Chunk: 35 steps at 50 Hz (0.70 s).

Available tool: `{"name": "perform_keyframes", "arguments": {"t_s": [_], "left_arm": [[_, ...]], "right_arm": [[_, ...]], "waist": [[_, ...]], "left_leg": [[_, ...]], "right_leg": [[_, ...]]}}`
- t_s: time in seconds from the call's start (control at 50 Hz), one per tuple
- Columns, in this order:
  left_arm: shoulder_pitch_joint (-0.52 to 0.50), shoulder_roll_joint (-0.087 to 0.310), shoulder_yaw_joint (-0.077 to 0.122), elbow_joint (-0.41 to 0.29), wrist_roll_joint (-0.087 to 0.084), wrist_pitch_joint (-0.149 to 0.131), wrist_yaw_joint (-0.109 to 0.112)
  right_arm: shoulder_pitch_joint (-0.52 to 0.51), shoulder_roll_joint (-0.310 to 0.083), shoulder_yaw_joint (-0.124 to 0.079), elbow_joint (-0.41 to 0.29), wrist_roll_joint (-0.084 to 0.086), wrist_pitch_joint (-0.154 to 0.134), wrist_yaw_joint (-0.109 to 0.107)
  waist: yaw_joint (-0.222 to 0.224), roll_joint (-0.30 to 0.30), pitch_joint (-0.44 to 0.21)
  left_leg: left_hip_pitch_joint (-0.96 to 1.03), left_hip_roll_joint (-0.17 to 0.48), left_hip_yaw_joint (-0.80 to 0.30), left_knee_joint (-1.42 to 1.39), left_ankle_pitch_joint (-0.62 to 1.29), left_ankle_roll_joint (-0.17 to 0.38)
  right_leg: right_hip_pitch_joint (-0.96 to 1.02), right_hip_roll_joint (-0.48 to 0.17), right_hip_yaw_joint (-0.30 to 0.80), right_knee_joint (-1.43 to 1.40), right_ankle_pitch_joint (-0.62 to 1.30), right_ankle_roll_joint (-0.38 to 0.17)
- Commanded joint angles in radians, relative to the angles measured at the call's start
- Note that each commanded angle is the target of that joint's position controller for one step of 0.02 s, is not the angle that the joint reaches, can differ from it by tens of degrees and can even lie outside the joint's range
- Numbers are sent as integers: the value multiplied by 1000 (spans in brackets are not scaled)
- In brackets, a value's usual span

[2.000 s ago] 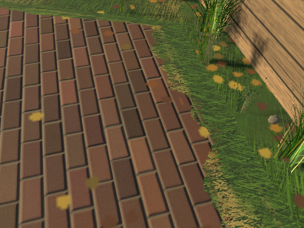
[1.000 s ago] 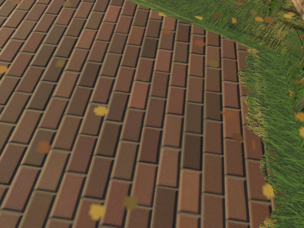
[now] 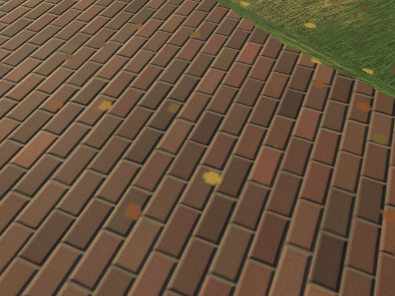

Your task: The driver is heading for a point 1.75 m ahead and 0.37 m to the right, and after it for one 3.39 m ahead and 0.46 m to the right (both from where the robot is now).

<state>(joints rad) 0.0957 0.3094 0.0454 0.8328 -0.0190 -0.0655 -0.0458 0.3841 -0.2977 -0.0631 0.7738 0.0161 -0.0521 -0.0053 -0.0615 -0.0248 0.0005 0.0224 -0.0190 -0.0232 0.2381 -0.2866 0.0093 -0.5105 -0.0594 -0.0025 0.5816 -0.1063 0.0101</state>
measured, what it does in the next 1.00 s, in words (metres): walks ahead: right foot, then left foot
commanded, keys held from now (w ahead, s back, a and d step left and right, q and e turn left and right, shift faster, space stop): w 0.72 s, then w+e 0.28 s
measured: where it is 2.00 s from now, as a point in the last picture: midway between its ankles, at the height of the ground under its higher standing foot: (241, 146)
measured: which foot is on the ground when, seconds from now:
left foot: down 0.00-0.10, up 0.12-0.58, down 0.60-1.00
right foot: up 0.00-0.06, down 0.08-0.60, up 0.62-1.00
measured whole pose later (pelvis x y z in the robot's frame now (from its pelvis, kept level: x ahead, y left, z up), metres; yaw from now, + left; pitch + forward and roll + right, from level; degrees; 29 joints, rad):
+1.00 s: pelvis +0.56 -0.02 +0.00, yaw -6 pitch +1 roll +3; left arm 0.13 0.29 0.04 0.79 -0.02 -0.05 -0.03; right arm 0.30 -0.28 -0.06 0.84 -0.01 -0.10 0.01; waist -0.06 -0.05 0.03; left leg 0.04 -0.07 0.15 0.18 -0.23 0.04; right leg -0.68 -0.11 0.05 0.68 0.07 0.00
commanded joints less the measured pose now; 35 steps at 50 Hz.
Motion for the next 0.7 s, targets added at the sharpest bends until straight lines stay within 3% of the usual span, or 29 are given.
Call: {"name": "perform_keyframes", "arguments": {"t_s": [0.02, 0.04, 0.06, 0.08, 0.1, 0.12, 0.14, 0.16, 0.18, 0.2, 0.22, 0.28, 0.32, 0.38, 0.48, 0.54, 0.56, 0.58, 0.6, 0.62, 0.64, 0.66, 0.68, 0.7], "left_arm": [[-79, 104, 16, -86, -6, -28, -7], [-26, 114, 23, -71, -6, -30, -4], [83, 142, 40, -36, -4, -30, 3], [237, 196, 62, -1, -3, -33, 13], [349, 314, 88, 16, 15, -26, 16], [352, 238, 65, 15, 7, -34, 7], [273, 189, 47, 5, 7, -36, 8], [212, 154, 38, -14, 12, -34, 10], [168, 125, 29, -23, 17, -32, 12], [141, 102, 21, -31, 29, -34, 13], [130, 100, 20, -32, 32, -36, 14], [148, 111, 23, -18, 20, -47, 20], [172, 123, 25, -7, 17, -44, 28], [209, 131, 23, 5, 11, -35, 39], [316, 144, 26, 50, 1, -8, 46], [313, 161, 35, 57, -1, 9, 53], [303, 175, 40, 54, 1, 13, 56], [285, 182, 42, 50, 5, 21, 58], [272, 168, 34, 40, 10, 26, 61], [295, 105, 10, 12, 39, 22, 63], [444, -17, -22, 13, 21, -2, 47], [338, 116, 5, 16, -6, -24, 38], [232, 150, 16, -23, -29, -38, 32], [181, 130, 12, -35, -22, -45, 37]], "right_arm": [[-23, -181, -49, -43, 7, -6, -2], [-34, -180, -47, -42, 7, -1, -2], [-32, -162, -39, -40, 1, 3, -4], [-20, -115, -20, -47, -10, 4, -6], [41, -35, 5, -95, -14, -11, -8], [14, -79, -3, -91, -1, -31, -13], [-33, -139, -21, -100, 27, -41, -5], [-72, -143, -19, -103, 29, -45, -3], [-99, -132, -19, -103, 14, -46, -3], [-99, -120, -22, -99, 4, -40, -3], [-85, -103, -20, -93, 2, -33, 1], [-106, -78, -15, -97, -8, -15, 0], [-169, -67, -11, -119, -13, -18, -1], [-274, -30, 5, -145, -8, -34, 11], [-425, -21, 14, -194, 3, -51, 45], [-412, -51, 5, -202, 1, -54, 59], [-364, -75, -6, -190, -1, -52, 57], [-257, -108, -23, -163, -2, -49, 51], [-99, -151, -44, -119, -4, -45, 40], [70, -222, -59, -88, -15, -36, 25], [64, -250, -60, -72, -16, -40, 36], [42, -141, -36, -81, -5, -40, 34], [-35, -115, -25, -86, -5, -40, 30], [-93, -110, -22, -89, -11, -41, 30]], "waist": [[31, 133, 91], [66, 132, 69], [116, 119, 6], [179, 51, -110], [167, -239, -231], [182, -224, -243], [157, -161, -126], [134, -103, -61], [116, -58, -14], [92, -64, 7], [77, -85, 9], [66, -48, 31], [79, -28, 49], [114, -29, 66], [160, -17, 105], [116, -39, 75], [84, -59, 32], [20, -69, -42], [-61, -54, -151], [-98, 88, -309], [5, 338, -425], [-49, 202, -341], [-39, 153, -181], [-7, 52, -100]], "left_leg": [[-86, 291, -170, -74, 69, 177], [-95, 274, -147, -15, 157, 158], [-127, 230, -106, 119, 312, 133], [-225, 162, -36, 380, 337, 92], [-575, 0, 44, 787, 17, -1], [-705, -32, -102, 953, -279, -3], [-794, 33, -114, 1022, -217, 18], [-791, 87, -80, 1004, -132, 34], [-776, 120, -66, 950, -55, 35], [-727, 149, -67, 907, 5, 34], [-686, 158, -62, 887, 41, 26], [-707, 163, -38, 807, 122, -7], [-747, 162, -28, 692, 207, -26], [-689, 132, 13, 473, 360, -28], [-693, 88, 32, 291, 401, 0], [-648, 60, 33, 253, 296, 43], [-571, 32, 52, 260, 248, 61], [-426, 0, 78, 252, 232, 88], [-176, 15, 68, 249, 274, 122], [152, 225, -177, 303, 290, 182], [427, 424, -689, 163, 44, 352], [370, 385, -681, 89, -72, 303], [226, 353, -515, 61, -16, 264], [79, 316, -413, 32, 112, 246]], "right_leg": [[30, 2, -7, -45, -22, -37], [112, 21, -27, -71, -25, -54], [268, 52, -49, -84, -39, -74], [496, -23, 41, -91, -66, -117], [790, -271, 506, -206, -307, -267], [797, -311, 750, -351, -478, -300], [712, -306, 632, -358, -511, -264], [617, -269, 513, -356, -428, -234], [531, -229, 427, -375, -335, -223], [461, -193, 354, -399, -247, -209], [418, -175, 312, -422, -187, -214], [388, -153, 205, -462, 3, -234], [408, -143, 152, -467, 122, -230], [401, -102, 68, -476, 174, -201], [535, -156, 65, -444, 208, -201], [637, -194, 68, -352, 404, -179], [658, -192, 64, -286, 572, -170], [656, -171, 44, -152, 734, -155], [558, -126, 13, 49, 726, -125], [317, -55, -18, 377, 343, -98], [-60, 141, 66, 679, -456, -52], [-169, 81, 155, 753, -463, -64], [-212, 32, 122, 738, -372, -73], [-182, -16, 96, 687, -284, -68]]}}
Next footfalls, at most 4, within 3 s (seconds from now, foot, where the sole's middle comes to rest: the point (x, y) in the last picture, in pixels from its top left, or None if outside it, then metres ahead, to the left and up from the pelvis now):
0.08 right None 0.17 -0.13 -0.78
0.60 left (172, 292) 0.52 0.08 -0.78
1.14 right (237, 214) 0.80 -0.18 -0.78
1.64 left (207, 148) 1.14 -0.09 -0.78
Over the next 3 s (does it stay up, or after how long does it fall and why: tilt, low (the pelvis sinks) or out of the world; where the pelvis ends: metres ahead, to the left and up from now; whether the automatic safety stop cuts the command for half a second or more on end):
stays up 1.60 -0.38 0.00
